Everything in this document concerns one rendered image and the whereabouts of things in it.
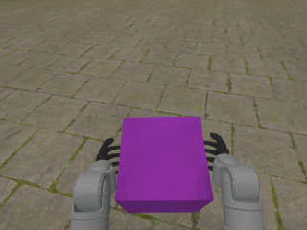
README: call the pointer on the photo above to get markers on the carton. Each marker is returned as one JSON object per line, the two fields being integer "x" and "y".
{"x": 163, "y": 166}

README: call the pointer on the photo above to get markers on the right robot hand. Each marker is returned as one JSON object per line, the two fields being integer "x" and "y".
{"x": 220, "y": 148}

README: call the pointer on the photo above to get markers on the robot left forearm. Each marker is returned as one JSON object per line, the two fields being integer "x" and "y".
{"x": 91, "y": 197}

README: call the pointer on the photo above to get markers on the left robot hand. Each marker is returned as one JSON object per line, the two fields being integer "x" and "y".
{"x": 105, "y": 149}

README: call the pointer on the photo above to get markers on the robot right forearm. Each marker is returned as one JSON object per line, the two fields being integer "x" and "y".
{"x": 241, "y": 193}

